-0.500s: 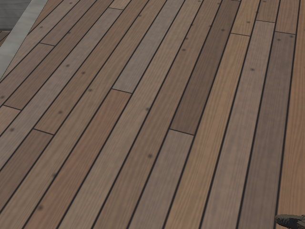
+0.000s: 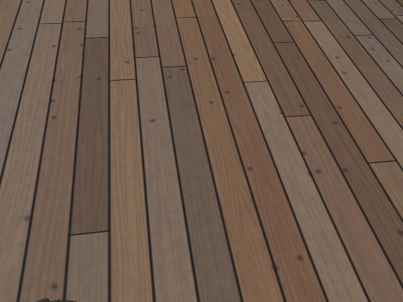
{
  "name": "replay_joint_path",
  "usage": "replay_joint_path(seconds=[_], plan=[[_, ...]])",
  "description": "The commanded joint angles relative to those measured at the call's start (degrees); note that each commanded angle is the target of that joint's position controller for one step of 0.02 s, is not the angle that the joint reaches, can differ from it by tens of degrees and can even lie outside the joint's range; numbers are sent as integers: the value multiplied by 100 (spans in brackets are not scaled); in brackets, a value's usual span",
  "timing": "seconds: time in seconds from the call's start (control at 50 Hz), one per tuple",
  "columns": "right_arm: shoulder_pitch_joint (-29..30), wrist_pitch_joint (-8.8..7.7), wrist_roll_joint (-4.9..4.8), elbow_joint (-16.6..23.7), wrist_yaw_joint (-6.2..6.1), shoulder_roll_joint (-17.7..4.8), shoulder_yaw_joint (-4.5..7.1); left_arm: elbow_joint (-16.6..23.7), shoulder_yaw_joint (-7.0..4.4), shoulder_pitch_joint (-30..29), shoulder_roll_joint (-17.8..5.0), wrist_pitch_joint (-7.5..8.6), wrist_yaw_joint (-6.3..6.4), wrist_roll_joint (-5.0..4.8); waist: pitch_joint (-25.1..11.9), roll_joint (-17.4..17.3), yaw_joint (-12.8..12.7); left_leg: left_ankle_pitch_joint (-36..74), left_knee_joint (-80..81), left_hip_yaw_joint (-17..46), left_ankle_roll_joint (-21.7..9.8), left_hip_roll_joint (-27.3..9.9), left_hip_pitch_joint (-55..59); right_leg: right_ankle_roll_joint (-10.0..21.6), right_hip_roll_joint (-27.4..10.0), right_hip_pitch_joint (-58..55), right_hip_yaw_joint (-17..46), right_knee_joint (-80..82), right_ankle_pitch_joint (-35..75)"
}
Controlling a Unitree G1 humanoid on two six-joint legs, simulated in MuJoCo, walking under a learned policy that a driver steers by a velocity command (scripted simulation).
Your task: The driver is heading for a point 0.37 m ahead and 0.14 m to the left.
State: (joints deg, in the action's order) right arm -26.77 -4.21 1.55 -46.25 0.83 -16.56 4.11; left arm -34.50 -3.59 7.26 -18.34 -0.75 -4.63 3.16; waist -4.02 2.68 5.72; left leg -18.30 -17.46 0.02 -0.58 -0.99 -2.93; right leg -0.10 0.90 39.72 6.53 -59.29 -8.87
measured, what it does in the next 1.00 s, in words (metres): walks ahead, turning left: right foot, then left foot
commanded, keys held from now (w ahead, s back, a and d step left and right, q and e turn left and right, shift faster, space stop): w+q+shift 0.06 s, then q+shift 0.34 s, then w+q+shift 0.02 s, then shift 0.58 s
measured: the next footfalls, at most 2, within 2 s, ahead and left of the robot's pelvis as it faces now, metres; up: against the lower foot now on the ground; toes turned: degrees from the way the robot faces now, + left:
right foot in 0.14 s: +0.21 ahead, -0.15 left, +0.00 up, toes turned +4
left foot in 0.58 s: +0.38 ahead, +0.12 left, +0.00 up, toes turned +26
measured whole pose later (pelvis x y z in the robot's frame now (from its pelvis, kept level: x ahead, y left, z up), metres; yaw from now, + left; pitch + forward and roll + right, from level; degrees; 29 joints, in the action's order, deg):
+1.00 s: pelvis +0.35 -0.01 -0.01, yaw +27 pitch +0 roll +1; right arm -7.1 0.5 1.4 -41.0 0.0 -13.4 1.3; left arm -46.4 -1.6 10.0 -14.4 -1.3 0.9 1.2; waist 2.2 -0.3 0.3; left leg -11.8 -31.2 -0.5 -1.6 2.4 -18.9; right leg -1.9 -2.9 16.6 0.6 -33.4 -16.1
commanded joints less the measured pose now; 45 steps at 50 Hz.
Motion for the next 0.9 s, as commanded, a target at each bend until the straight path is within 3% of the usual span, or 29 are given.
replay_joint_path(seconds=[0.02,0.06,0.1,0.12,0.14,0.16,0.18,0.2,0.22,0.24,0.26,0.28,0.32,0.36,0.4,0.44,0.5,0.54,0.56,0.58,0.6,0.62,0.64,0.66,0.68,0.74,0.8,0.86,0.9], plan=[[281,-85,-52,310,34,-722,116,593,31,-1095,-246,155,-68,-38,1048,-1124,-75,-471,1337,1277,-868,-915,-642,-126,-250,-36,-772,1327,129],[106,-53,-13,187,15,-940,170,670,95,-1337,-131,211,-83,-136,1073,-1280,14,71,1310,1236,-885,-1001,-800,-62,-147,-919,-925,2110,-270],[-77,14,-1,-29,5,-1104,213,529,48,-872,-196,281,58,-97,985,-1296,-210,2310,535,1230,-861,-1064,-614,30,228,-1826,-1088,2708,-823],[-81,14,-50,-109,-2,-1080,198,288,-18,-108,-283,356,201,-77,576,-1091,-609,3964,-506,991,-716,-883,-575,138,375,-2833,-1075,3219,-404],[-80,-19,-138,-122,4,-1052,191,75,-119,745,-539,450,350,28,-122,-956,-1026,4008,-1809,698,-523,-526,-1095,235,87,-4256,-876,3232,-42],[34,-117,-346,241,-48,-491,-28,243,-388,1677,-1223,512,529,-540,-1298,-198,-1562,1438,-3538,867,-273,-297,-2695,542,-1559,-6359,859,2926,719],[-229,-180,-439,481,-150,-113,-134,147,-360,1747,-1423,474,560,-398,-2008,1357,-1244,-1580,-5180,671,23,206,-3961,1160,-2995,-6725,2865,3474,1077],[46,-156,-500,465,-216,-731,39,140,-239,1650,-902,501,554,-281,-1476,638,-1286,-1315,-5797,970,137,-105,-4102,1212,-2773,-5958,2644,3573,1459],[379,-75,-488,582,-239,-782,93,77,-166,1303,-614,493,558,-279,-717,562,-1114,-927,-5779,704,209,-324,-4273,1111,-2570,-5276,1492,3606,2188],[424,31,-406,523,-263,-681,100,49,-117,945,-411,488,538,-274,-324,427,-889,-588,-5668,561,282,-501,-4049,995,-2184,-4592,765,3736,2606],[369,151,-342,487,-257,-573,121,27,-79,585,-202,480,515,-277,-2,562,-656,-285,-5541,451,305,-611,-3820,877,-1877,-4006,158,3887,2775],[274,291,-365,479,-238,-416,121,32,-61,265,-66,492,525,-270,228,667,-469,-59,-5536,350,332,-664,-3566,808,-1710,-3503,-334,4148,2722],[422,459,-343,656,-211,-163,83,-32,-100,-128,-97,572,553,-243,519,603,-279,291,-5343,186,412,-669,-3408,835,-1713,-2914,-891,4500,2957],[752,507,-274,871,-183,-141,82,-129,-148,-380,-213,582,614,-226,727,424,-222,707,-4509,112,447,-650,-3364,872,-1649,-2743,-1298,4626,2951],[990,514,-237,950,-67,-82,43,-201,-196,-504,-356,524,667,-306,646,292,-278,1427,-3435,-88,339,-556,-2967,806,-1484,-2877,-1743,4482,2867],[1376,535,-251,1098,101,-100,25,-350,-261,-248,-558,490,644,-415,503,107,-475,1781,-2849,-167,133,-550,-2765,836,-1663,-3281,-1782,4420,2664],[1661,551,-196,1320,217,-354,100,-476,-349,-129,-821,420,584,-568,551,37,-469,1169,-2261,-415,-165,-209,-2563,820,-1792,-3727,-1781,3872,3889],[1379,537,-176,1335,209,-648,234,-510,-397,-66,-956,367,551,-673,285,63,-242,852,-1870,-593,-418,168,-1952,713,-1728,-3889,-1817,2943,4658],[879,506,-171,1230,163,-855,347,-527,-362,-56,-874,339,533,-689,-17,-109,72,1449,-1271,-642,-600,398,-1106,543,-1495,-3714,-1927,2040,4339],[593,493,-164,1234,30,-1288,468,-537,-285,276,-669,359,511,-531,-379,-849,160,4067,-1043,51,-887,-29,124,163,-1075,-2815,-2019,634,2495],[1001,458,-13,1437,-81,-1778,450,-397,-74,954,-112,370,459,-214,-1158,-2186,-544,6525,-1521,2568,-2315,-1938,1929,-323,-91,-677,-1645,-1756,-3296],[867,406,-34,1628,-21,-1361,305,-536,-128,544,-676,372,411,-338,-2323,-1176,31,5584,-925,3316,-2640,-2236,1847,-334,17,-767,-309,-2317,-3320],[1191,349,-92,1585,12,-1161,225,-406,-182,31,-837,315,401,-542,-1617,-771,-12,4744,-700,2620,-2297,-2033,1403,-266,-247,-381,-225,-2184,-2877],[1442,327,-217,1493,12,-962,173,-387,-128,-92,-671,262,458,-491,-954,-404,-191,3862,-598,2155,-1911,-1739,755,-236,-481,-271,-286,-1617,-2523],[1676,334,-266,1469,-14,-758,100,-440,-115,-133,-616,189,530,-406,-516,-284,-328,3369,-464,1879,-1666,-1533,96,-256,-596,-422,-313,-1160,-2292],[2148,321,-61,1468,-62,-761,72,-664,-83,398,-425,0,600,-367,-319,-637,-744,3403,-153,1140,-1497,-1116,-1195,-373,-499,-1612,-521,-207,-1800],[2180,330,-52,1333,-118,-715,67,-731,21,377,-202,-34,658,-317,-457,-745,-669,3098,-178,872,-1457,-999,-1255,-461,-485,-2034,-530,878,-1420],[2138,401,-38,1179,-137,-659,29,-743,12,204,-293,-72,649,-342,-350,-920,-530,1531,-84,1003,-1372,-1004,-1391,-434,-449,-2298,-561,1528,-994],[2235,426,-60,1088,-114,-520,-40,-783,18,214,-240,-58,619,-311,-154,-942,-610,456,-142,1048,-1170,-899,-1615,-326,-373,-2638,-667,2235,-655]])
